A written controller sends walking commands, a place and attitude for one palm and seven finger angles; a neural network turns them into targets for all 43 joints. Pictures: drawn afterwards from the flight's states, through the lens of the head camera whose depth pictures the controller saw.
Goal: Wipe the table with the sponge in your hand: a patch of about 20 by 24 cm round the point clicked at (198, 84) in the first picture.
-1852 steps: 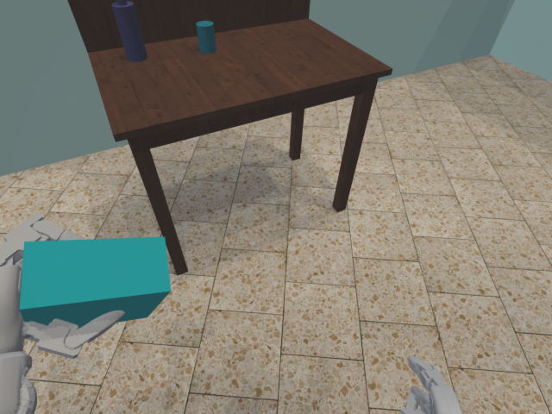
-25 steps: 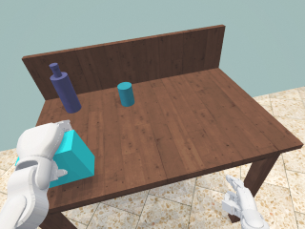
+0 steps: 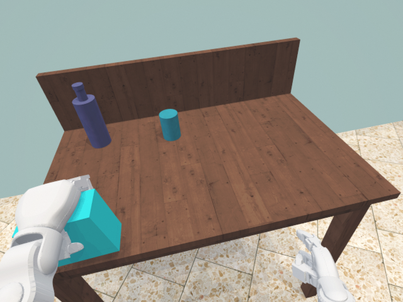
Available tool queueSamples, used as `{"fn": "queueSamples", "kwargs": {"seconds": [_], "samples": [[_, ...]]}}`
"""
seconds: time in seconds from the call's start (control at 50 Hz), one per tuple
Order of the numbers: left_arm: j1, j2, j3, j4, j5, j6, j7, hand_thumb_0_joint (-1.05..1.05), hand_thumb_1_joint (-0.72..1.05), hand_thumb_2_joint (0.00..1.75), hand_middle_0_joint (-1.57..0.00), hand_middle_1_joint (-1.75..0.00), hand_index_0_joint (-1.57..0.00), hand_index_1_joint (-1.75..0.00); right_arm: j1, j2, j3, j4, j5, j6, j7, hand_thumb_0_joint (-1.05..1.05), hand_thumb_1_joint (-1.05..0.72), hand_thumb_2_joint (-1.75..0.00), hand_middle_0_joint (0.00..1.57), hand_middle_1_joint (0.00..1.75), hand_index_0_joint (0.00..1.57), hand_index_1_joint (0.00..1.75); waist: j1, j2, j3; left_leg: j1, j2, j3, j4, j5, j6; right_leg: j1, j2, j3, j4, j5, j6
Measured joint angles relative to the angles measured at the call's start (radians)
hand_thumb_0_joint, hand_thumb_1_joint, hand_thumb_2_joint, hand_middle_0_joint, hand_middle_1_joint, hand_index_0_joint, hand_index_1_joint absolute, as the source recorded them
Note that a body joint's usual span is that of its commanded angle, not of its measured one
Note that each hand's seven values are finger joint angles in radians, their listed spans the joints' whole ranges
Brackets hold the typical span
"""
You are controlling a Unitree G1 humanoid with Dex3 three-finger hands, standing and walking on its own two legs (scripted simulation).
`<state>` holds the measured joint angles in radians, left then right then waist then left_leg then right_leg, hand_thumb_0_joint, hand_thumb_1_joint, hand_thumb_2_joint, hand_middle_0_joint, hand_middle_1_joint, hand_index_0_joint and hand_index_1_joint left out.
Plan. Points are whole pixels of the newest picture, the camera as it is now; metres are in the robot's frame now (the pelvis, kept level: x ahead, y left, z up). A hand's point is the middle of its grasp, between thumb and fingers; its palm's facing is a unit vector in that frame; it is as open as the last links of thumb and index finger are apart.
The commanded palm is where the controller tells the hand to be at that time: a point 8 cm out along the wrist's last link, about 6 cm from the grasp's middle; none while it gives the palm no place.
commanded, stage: bring the sponge back beside the body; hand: left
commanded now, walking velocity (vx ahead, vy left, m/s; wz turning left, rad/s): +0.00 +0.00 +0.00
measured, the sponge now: (80, 234) +0.19 +0.28 +0.07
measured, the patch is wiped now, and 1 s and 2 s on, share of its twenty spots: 1.00 1.00 1.00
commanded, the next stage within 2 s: step back with the hand held close in 0.30 s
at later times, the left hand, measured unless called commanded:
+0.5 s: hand (82, 208) +0.20 +0.26 +0.14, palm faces +0.25 -0.59 -0.77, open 9.9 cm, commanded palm +0.16 +0.28 +0.19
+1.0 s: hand (81, 189) +0.21 +0.25 +0.18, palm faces +0.36 -0.83 -0.44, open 9.9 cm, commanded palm +0.16 +0.30 +0.19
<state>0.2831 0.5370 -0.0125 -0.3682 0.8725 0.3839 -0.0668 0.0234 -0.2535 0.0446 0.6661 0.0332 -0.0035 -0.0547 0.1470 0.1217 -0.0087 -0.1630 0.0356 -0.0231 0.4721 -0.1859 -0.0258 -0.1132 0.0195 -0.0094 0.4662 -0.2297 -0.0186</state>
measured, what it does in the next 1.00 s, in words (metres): stands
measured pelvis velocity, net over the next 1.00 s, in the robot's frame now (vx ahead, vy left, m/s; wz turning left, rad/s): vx -0.01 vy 0.02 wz -0.02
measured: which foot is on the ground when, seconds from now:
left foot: down 0.00-1.00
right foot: down 0.00-1.00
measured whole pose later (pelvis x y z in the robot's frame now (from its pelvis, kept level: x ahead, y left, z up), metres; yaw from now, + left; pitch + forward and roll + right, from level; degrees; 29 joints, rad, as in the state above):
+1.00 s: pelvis -0.01 +0.02 -0.01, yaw -1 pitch +2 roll -2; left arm 0.50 0.42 0.40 -0.61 -0.04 -0.15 0.13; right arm 0.26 -0.21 0.02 0.61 0.00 -0.10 -0.07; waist -0.02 0.01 -0.02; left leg -0.44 0.01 -0.05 0.66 -0.25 0.00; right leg -0.38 0.02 0.00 0.61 -0.26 0.01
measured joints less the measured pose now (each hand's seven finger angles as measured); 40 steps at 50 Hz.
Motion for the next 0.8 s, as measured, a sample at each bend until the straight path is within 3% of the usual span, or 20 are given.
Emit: {"fn": "queueSamples", "kwargs": {"seconds": [0.44, 0.48, 0.5, 0.52, 0.56, 0.6, 0.64, 0.72, 0.8], "samples": [[-0.019, -0.005, 0.001, 0.021, -0.002, -0.004, 0.017, -0.01, -0.49, 1.07, -0.75, -1.35, -0.76, -1.35, 0.004, 0.005, 0.004, 0.006, -0.001, -0.009, -0.004, 0.01, -0.91, -0.90, 0.20, 0.30, 0.20, 0.30, -0.006, -0.006, 0.006, 0.001, -0.003, 0.007, -0.002, 0.006, 0.004, -0.002, -0.003, 0.009, -0.002, 0.008, 0.005], [-0.011, -0.042, 0.111, 0.007, -0.396, -0.098, 0.038, -0.01, -0.49, 1.07, -0.75, -1.35, -0.76, -1.35, 0.034, 0.006, 0.009, -0.061, -0.002, -0.002, -0.011, 0.01, -0.91, -0.90, 0.20, 0.30, 0.20, 0.30, -0.014, -0.014, -0.002, -0.049, -0.011, -0.008, 0.048, -0.064, 0.026, -0.032, -0.002, 0.005, 0.002, 0.009, 0.007], [0.003, -0.055, 0.162, -0.002, -0.551, -0.161, 0.054, -0.01, -0.49, 1.07, -0.75, -1.35, -0.76, -1.35, 0.051, 0.011, 0.019, -0.090, -0.009, -0.014, -0.016, 0.01, -0.91, -0.90, 0.20, 0.30, 0.20, 0.30, -0.023, -0.027, -0.006, -0.080, -0.016, -0.018, 0.076, -0.108, 0.038, -0.057, 0.001, 0.006, 0.008, 0.010, 0.006], [0.020, -0.065, 0.202, -0.023, -0.664, -0.214, 0.071, -0.01, -0.49, 1.07, -0.75, -1.35, -0.76, -1.35, 0.068, 0.018, 0.027, -0.113, -0.014, -0.025, -0.019, 0.01, -0.91, -0.90, 0.20, 0.30, 0.20, 0.30, -0.036, -0.044, -0.009, -0.107, -0.018, -0.025, 0.096, -0.126, 0.045, -0.081, 0.004, 0.006, 0.018, 0.010, 0.006], [0.051, -0.087, 0.257, -0.090, -0.805, -0.296, 0.105, -0.01, -0.49, 1.07, -0.75, -1.35, -0.76, -1.35, 0.102, 0.026, 0.038, -0.147, -0.021, -0.039, -0.021, 0.01, -0.91, -0.90, 0.20, 0.30, 0.20, 0.30, -0.067, -0.073, -0.006, -0.145, -0.013, -0.034, 0.113, -0.084, 0.044, -0.123, 0.013, 0.004, 0.050, 0.000, 0.007], [0.074, -0.106, 0.293, -0.155, -0.881, -0.363, 0.131, -0.01, -0.49, 1.07, -0.75, -1.35, -0.76, -1.35, 0.136, 0.024, 0.035, -0.155, -0.027, -0.044, -0.022, 0.01, -0.91, -0.90, 0.20, 0.30, 0.20, 0.30, -0.099, -0.092, -0.001, -0.173, -0.009, -0.038, 0.138, -0.036, 0.019, -0.154, 0.017, 0.001, 0.092, -0.022, 0.011], [0.100, -0.125, 0.321, -0.196, -0.917, -0.421, 0.150, -0.01, -0.49, 1.07, -0.75, -1.35, -0.76, -1.35, 0.175, 0.020, 0.021, -0.145, -0.027, -0.045, -0.022, 0.01, -0.91, -0.90, 0.20, 0.30, 0.20, 0.30, -0.127, -0.102, -0.011, -0.202, -0.012, -0.038, 0.170, -0.063, 0.011, -0.179, 0.013, 0.001, 0.115, -0.037, 0.018], [0.158, -0.126, 0.381, -0.218, -0.937, -0.490, 0.174, -0.01, -0.49, 1.07, -0.75, -1.35, -0.76, -1.35, 0.244, 0.008, -0.013, -0.104, -0.027, -0.045, -0.027, 0.01, -0.91, -0.90, 0.20, 0.30, 0.20, 0.30, -0.166, -0.105, -0.029, -0.245, -0.023, -0.031, 0.196, -0.085, 0.022, -0.220, 0.003, 0.007, 0.138, -0.051, 0.029], [0.192, -0.108, 0.421, -0.201, -0.937, -0.509, 0.188, -0.01, -0.50, 1.07, -0.75, -1.35, -0.76, -1.36, 0.280, 0.007, -0.031, -0.058, -0.026, -0.048, -0.030, 0.01, -0.91, -0.90, 0.20, 0.30, 0.20, 0.30, -0.178, -0.112, -0.027, -0.261, -0.030, -0.021, 0.195, -0.085, 0.031, -0.241, -0.005, 0.017, 0.144, -0.051, 0.037]]}}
